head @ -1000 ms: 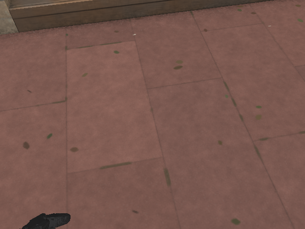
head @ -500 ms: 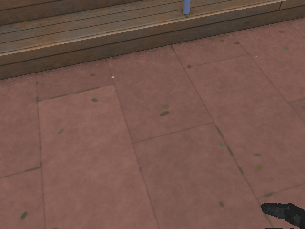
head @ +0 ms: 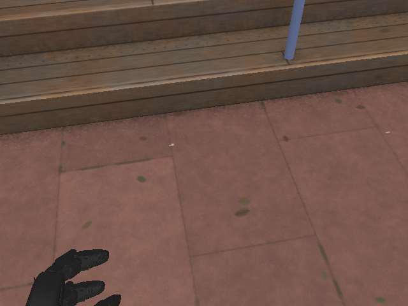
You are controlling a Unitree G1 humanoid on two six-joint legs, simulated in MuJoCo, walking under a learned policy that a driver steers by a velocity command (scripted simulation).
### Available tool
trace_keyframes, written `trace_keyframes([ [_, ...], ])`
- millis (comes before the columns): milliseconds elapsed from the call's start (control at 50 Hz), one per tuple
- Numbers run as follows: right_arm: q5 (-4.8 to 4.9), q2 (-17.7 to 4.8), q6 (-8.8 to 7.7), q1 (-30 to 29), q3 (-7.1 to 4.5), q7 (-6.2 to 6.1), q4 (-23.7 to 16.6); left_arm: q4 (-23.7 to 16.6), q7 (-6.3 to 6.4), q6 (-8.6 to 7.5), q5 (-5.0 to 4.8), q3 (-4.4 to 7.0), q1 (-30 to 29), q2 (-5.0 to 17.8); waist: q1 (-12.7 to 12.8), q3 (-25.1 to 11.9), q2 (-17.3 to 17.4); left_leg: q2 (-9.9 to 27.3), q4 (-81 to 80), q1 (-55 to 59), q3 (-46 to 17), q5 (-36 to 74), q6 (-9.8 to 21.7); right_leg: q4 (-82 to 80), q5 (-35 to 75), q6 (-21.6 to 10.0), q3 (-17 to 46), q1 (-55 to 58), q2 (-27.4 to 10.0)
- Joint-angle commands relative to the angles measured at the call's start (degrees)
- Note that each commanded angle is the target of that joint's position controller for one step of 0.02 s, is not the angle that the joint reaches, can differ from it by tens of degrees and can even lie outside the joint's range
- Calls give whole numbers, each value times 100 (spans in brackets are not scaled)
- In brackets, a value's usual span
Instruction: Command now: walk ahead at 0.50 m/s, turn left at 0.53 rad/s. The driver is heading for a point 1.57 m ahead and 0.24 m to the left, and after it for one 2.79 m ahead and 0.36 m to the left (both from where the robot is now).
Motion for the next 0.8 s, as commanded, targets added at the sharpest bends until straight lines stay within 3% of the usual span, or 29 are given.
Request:
trace_keyframes([
  [20,127,-674,-140,282,-58,-24,-589,18,34,42,-34,423,1749,1011,844,-1218,-1393,501,3170,-3671,227,-388,-146,-1034,-2008,-1395,4009,4087,-2717],
  [40,58,-844,-97,-299,-113,-9,-667,-8,50,68,-38,340,1566,727,943,-608,-857,661,3320,-3722,378,171,-201,-1068,-1685,-1151,3040,3459,-2419],
  [60,-7,-734,-68,-540,-114,3,-712,2,34,83,-4,290,1344,650,822,-271,-465,824,3223,-3536,482,550,-258,-1219,-976,-1038,2391,2827,-2142],
  [80,-59,-672,-60,-701,-133,28,-796,60,26,92,11,265,1194,570,717,-63,-507,967,3003,-3456,502,789,-286,-1341,-526,-999,1959,2431,-1949],
  [100,-29,-564,-39,-700,-125,76,-821,107,24,86,46,248,1128,550,613,33,-646,1082,2888,-3240,564,919,-293,-1491,-246,-922,1539,2097,-1782],
  [160,-17,-317,16,-848,-65,127,-911,326,10,21,9,301,1171,685,552,106,-689,1169,2575,-3242,725,1228,-391,-1780,446,-1001,845,1814,-1709],
  [240,-24,-264,-9,-1308,-3,195,-1030,565,44,47,7,368,1237,954,639,113,-526,1228,1506,-3334,815,2168,-452,-1840,1149,-967,79,2006,-1690],
  [300,-26,-192,-69,-1897,57,302,-1168,716,73,100,-35,384,1398,1115,861,230,-463,1153,546,-3066,1100,2853,-358,-1818,1183,-834,-415,2089,-1638],
  [380,4,-252,-65,-2443,60,420,-1450,919,78,203,-146,435,1703,1338,978,394,-500,1037,-142,-2975,1394,2508,-133,-1626,1444,-693,-702,2648,-1861],
  [440,-52,-519,-10,-2103,-78,443,-1502,944,123,306,-211,505,1689,1585,619,48,-753,546,-372,-2029,1872,1623,217,-600,3894,-503,-1079,2906,-1884],
  [460,-55,-720,16,-1411,-205,422,-1346,931,149,350,-234,512,1633,1630,190,-321,-713,287,-675,-1076,2008,1717,403,357,4530,-387,-1271,2742,-1763],
  [480,-32,-1065,54,-376,-399,338,-1076,889,182,350,-201,448,1689,1481,-293,-833,-507,215,-892,564,1771,2022,640,1724,4027,-189,-1382,1851,-1553],
  [500,0,-1751,62,43,-542,227,-1015,601,133,278,76,217,2100,823,-52,-1402,945,1756,-886,2825,-758,2019,1430,3923,-336,158,-1351,-638,-878],
  [520,8,-1640,-29,71,-441,249,-1202,468,48,69,50,108,2030,774,-37,-2453,1148,2626,-1978,3542,-3431,971,2186,5103,-2841,223,-79,-1791,-160],
  [540,-68,-1172,-88,11,-302,283,-1108,402,-21,-31,-211,249,1426,1248,-264,-1884,508,2451,-2222,3124,-2692,911,1778,5243,-2322,130,291,-2282,-522],
  [560,-71,-991,-126,-275,-241,280,-1071,313,-22,-71,-269,207,1196,1178,-93,-1154,330,2252,-2244,2257,-1871,1284,1556,4872,-1825,59,157,-2299,-749],
  [580,-69,-814,-143,-677,-172,273,-1090,374,29,-59,-152,196,1165,1108,171,-711,-70,2024,-2276,1368,-1233,1922,1365,4415,-1451,95,108,-1985,-992],
  [600,-119,-636,-168,-962,-104,267,-1128,421,54,-1,-60,228,1253,1130,396,-502,36,1823,-2398,707,-802,2534,1275,4049,-1209,137,132,-1554,-1149],
  [640,-164,-582,-229,-1143,-74,251,-1092,523,49,133,-18,221,1493,1021,613,-423,180,1657,-2667,77,-447,3092,1290,3790,-956,254,70,-1088,-1190],
  [680,-147,-674,-297,-1033,-86,219,-931,527,73,224,13,187,1410,882,630,-274,124,1592,-2838,-194,-56,3491,1307,3394,-611,387,-1,-1112,-1164],
  [800,-165,-771,-334,-673,-70,127,-524,388,-40,219,-100,67,477,615,217,120,172,1435,-3086,85,865,3190,862,1413,1389,293,-112,-1248,-1025],
])
Velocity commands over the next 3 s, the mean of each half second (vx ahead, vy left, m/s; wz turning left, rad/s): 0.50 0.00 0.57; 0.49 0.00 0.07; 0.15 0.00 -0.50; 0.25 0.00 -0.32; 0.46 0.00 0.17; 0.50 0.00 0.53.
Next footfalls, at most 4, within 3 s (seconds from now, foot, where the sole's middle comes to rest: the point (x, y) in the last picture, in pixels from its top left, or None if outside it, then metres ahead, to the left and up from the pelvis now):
0.48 left None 0.36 0.20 -0.76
1.02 right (168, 236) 0.73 0.10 -0.76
1.50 left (106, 234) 0.76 0.32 -0.76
1.90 right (180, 234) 0.74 0.06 -0.76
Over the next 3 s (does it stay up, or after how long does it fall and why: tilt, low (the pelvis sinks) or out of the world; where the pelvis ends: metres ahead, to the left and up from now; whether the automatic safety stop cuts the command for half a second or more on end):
stays up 1.20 0.15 0.01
